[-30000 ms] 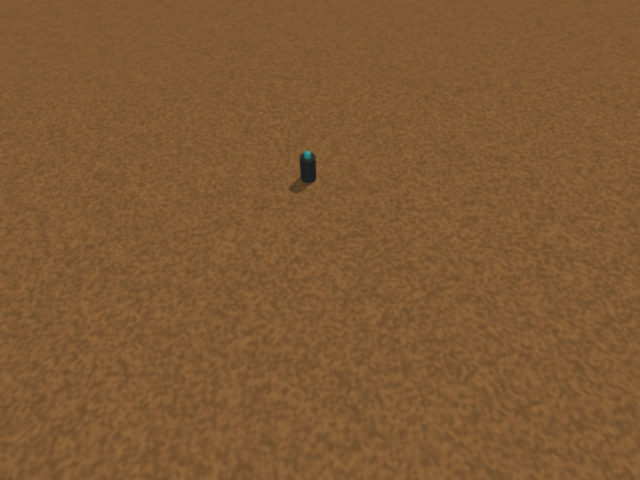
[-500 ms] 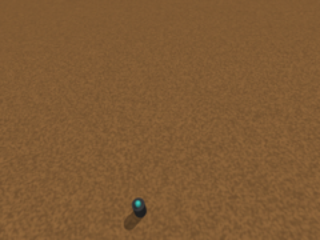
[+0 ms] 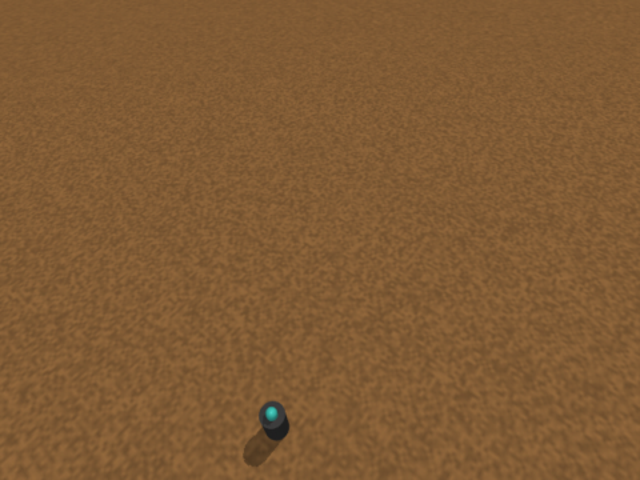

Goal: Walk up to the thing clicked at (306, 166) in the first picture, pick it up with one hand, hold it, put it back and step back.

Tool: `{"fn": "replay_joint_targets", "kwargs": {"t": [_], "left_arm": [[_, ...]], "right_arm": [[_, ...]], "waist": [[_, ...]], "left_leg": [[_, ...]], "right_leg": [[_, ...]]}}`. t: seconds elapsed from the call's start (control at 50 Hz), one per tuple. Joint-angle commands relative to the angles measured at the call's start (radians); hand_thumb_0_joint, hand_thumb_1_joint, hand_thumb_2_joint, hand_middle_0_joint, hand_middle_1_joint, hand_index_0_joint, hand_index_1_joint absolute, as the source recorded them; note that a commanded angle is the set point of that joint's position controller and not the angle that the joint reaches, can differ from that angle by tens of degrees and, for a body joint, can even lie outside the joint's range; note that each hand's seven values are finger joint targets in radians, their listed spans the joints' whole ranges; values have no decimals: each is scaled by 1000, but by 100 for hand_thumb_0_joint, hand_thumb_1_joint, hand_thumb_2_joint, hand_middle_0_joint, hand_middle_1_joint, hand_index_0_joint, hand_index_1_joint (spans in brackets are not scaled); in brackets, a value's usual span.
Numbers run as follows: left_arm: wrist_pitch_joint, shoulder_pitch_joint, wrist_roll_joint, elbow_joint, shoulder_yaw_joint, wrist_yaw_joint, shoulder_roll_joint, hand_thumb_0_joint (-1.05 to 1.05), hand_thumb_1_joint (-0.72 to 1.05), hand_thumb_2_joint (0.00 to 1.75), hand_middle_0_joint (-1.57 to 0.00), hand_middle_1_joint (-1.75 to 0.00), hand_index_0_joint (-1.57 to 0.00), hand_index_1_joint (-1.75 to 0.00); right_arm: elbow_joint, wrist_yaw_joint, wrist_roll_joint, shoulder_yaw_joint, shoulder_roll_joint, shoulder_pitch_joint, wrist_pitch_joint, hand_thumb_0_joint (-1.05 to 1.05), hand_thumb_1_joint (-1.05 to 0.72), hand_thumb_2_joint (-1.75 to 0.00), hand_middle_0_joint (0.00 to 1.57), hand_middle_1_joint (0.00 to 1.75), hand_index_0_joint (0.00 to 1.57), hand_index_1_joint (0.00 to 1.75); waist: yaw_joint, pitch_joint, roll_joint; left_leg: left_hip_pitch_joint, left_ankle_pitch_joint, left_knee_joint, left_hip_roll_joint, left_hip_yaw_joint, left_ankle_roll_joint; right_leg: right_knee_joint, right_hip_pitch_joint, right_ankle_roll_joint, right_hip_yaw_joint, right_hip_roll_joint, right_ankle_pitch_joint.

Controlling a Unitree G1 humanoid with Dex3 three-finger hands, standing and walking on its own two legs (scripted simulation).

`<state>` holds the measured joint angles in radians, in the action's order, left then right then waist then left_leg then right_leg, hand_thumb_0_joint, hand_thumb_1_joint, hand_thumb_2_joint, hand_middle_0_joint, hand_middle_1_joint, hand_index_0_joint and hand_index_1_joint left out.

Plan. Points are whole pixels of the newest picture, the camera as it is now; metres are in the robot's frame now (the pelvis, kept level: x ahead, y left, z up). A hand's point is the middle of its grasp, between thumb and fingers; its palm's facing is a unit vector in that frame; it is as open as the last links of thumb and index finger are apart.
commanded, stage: stand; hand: left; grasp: from the side
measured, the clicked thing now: (274, 419) +0.37 +0.19 -0.70
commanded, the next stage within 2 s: step back in 0.52 s
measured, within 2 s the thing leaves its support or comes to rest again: neither
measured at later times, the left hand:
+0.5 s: hand out of the picture +0.07 +0.25 -0.16, palm faces -0.01 -0.94 -0.34, open 7.3 cm
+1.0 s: hand out of the picture +0.07 +0.31 -0.18, palm faces -0.02 -0.94 -0.34, open 7.3 cm
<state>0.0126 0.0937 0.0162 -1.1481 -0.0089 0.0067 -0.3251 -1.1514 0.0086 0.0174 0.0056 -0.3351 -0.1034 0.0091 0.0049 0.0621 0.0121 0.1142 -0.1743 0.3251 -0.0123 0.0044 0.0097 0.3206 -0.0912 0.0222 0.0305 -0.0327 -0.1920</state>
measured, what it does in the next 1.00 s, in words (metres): lifts its right foot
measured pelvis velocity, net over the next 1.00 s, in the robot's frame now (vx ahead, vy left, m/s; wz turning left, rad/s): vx -0.07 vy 0.06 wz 0.01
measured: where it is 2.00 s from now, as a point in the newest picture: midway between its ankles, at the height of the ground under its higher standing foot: outside the picture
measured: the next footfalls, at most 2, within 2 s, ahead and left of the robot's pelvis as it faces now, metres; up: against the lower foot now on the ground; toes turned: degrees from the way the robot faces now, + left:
right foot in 1.30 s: -0.11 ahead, -0.06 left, +0.00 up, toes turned +0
left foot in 1.72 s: -0.20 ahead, +0.17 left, +0.00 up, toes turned -2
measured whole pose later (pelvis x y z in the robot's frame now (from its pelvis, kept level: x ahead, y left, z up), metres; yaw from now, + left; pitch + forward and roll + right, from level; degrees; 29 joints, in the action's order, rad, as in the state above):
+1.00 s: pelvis -0.07 +0.06 -0.01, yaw +1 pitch +0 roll -2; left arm -0.06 0.02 0.00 -0.90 -0.06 0.03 -0.39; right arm -0.97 0.01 0.03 0.05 -0.34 -0.15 -0.04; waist -0.02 0.20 -0.05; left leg 0.27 -0.27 0.54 0.05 0.00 -0.07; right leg 1.03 -0.46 -0.03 -0.17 0.10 -0.47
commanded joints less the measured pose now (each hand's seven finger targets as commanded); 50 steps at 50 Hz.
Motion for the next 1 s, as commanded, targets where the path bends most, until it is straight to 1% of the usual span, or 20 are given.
{"fn": "replay_joint_targets", "kwargs": {"t": [0.0,0.12,0.26,0.48,0.5,0.58,0.62,0.68,0.72,0.74,0.76,0.78,0.8,0.82,0.84,0.86,0.88,0.92,0.96,0.98], "left_arm": [[19,-23,-4,51,-40,14,-204,0,90,90,-20,-30,-20,-30],[16,-34,-2,50,-41,13,-205,0,90,90,-20,-30,-20,-30],[19,-34,-1,60,-42,12,-213,0,90,90,-20,-30,-20,-30],[20,-29,-2,62,-40,8,-218,0,90,90,-20,-30,-20,-30],[12,-19,-17,80,-92,13,-283,0,90,90,-20,-30,-20,-30],[2,5,-18,128,-103,18,-275,0,90,90,-20,-30,-20,-30],[-5,-21,-14,163,-110,17,-284,0,90,90,-20,-30,-20,-30],[-13,-83,6,229,-120,20,-313,0,90,90,-20,-30,-20,-30],[-17,-125,12,263,-123,20,-320,0,90,90,-20,-30,-20,-30],[-21,-138,10,274,-119,19,-308,0,90,90,-20,-30,-20,-30],[-24,-152,8,291,-113,19,-297,0,90,90,-20,-30,-20,-30],[-32,-123,0,299,-103,16,-264,0,90,90,-20,-30,-20,-30],[-39,-111,-13,306,-94,18,-213,0,90,90,-20,-30,-20,-30],[-50,-94,-12,302,-96,26,-199,0,90,90,-20,-30,-20,-30],[-58,-49,-7,298,-94,33,-208,0,90,90,-20,-30,-20,-30],[-59,-31,-8,293,-90,37,-198,0,90,90,-20,-30,-20,-30],[-63,-32,-7,289,-93,39,-211,0,90,90,-20,-30,-20,-30],[-68,27,-21,280,-93,38,-220,0,90,90,-20,-30,-20,-30],[-66,45,-13,288,-96,35,-224,0,90,90,-20,-30,-20,-30],[-63,46,-7,291,-97,36,-223,0,90,90,-20,-30,-20,-30]], "right_arm": [[56,12,-3,34,-201,24,22,0,-90,-90,20,30,20,30],[56,11,-2,34,-204,35,16,0,-90,-90,20,30,20,30],[64,9,-2,38,-205,46,20,0,-90,-90,20,30,20,30],[61,3,-4,36,-204,45,17,0,-90,-90,20,30,20,30],[78,-3,-6,56,-260,67,-1,0,-90,-90,20,30,20,30],[121,-8,-20,64,-235,36,-16,0,-90,-90,20,30,20,30],[134,-10,-20,70,-229,15,-25,0,-90,-90,20,30,20,30],[156,-16,-12,78,-213,-42,-44,0,-90,-90,20,30,20,30],[170,-20,-12,86,-217,-101,-50,0,-90,-90,20,30,20,30],[173,-21,-16,89,-218,-105,-48,0,-90,-90,20,30,20,30],[173,-20,-15,88,-216,-139,-43,0,-90,-90,20,30,20,30],[187,-15,-10,96,-246,-119,-35,0,-90,-90,20,30,20,30],[206,-10,2,111,-306,-87,-27,0,-90,-90,20,30,20,30],[211,-6,10,122,-357,-87,-21,0,-90,-90,20,30,20,30],[222,1,13,123,-355,-91,-16,0,-90,-90,20,30,20,30],[238,6,14,125,-355,-87,-15,0,-90,-90,20,30,20,30],[249,14,12,121,-330,-52,-17,0,-90,-90,20,30,20,30],[275,25,18,114,-285,32,-18,0,-90,-90,20,30,20,30],[289,31,12,108,-242,8,-17,0,-90,-90,20,30,20,30],[293,35,9,111,-241,-17,-16,0,-90,-90,20,30,20,30]], "waist": [[-1,-129,-15],[-3,-79,-19],[-2,-108,-5],[-2,-66,2],[-5,33,-20],[-15,-71,-37],[-21,-110,-75],[-30,-130,-177],[-54,-133,-221],[-53,-129,-209],[-67,-134,-206],[-50,-123,-75],[-44,-102,120],[-40,-82,178],[-29,-94,103],[-37,-107,148],[-29,-104,132],[21,-121,138],[17,-146,115],[2,-153,115]], "left_leg": [[-55,295,-19,-120,-88,-27],[-26,195,-39,-117,-91,-25],[-38,225,-36,-122,-91,-26],[-8,116,-67,-114,-99,-24],[80,243,43,-94,-107,-53],[65,242,170,-63,-74,-64],[70,134,257,-24,-44,-53],[105,-212,455,47,-13,-48],[104,-271,490,29,-47,-63],[96,-227,457,28,-45,-66],[94,-79,357,5,-50,-70],[111,180,219,-65,-116,-80],[96,413,70,-187,-297,-107],[14,530,21,-275,-451,-161],[-12,638,73,-290,-419,-175],[-6,633,65,-294,-443,-143],[1,611,64,-252,-370,-93],[-56,563,102,-176,-241,-78],[-125,535,133,-144,-192,-67],[-141,550,141,-164,-205,-93]], "right_leg": [[-20,48,-23,-71,-111,280],[-50,22,-20,-72,-107,180],[-44,41,-28,-71,-113,207],[-68,16,-31,-74,-107,90],[15,-58,-42,-87,-94,233],[56,-60,-96,-104,-118,283],[39,-85,-148,-164,-178,263],[44,-144,-243,-248,-295,276],[82,-192,-251,-230,-315,278],[125,-200,-232,-197,-286,286],[191,-177,-186,-166,-246,271],[307,-180,-128,-95,-147,175],[472,-249,-62,-36,23,-16],[590,-380,-55,-108,137,-394],[690,-398,-54,-183,126,-448],[728,-410,-55,-217,129,-443],[749,-405,-62,-246,126,-393],[781,-422,-60,-247,119,-281],[765,-425,-46,-213,117,-224],[761,-419,-32,-204,115,-230]]}}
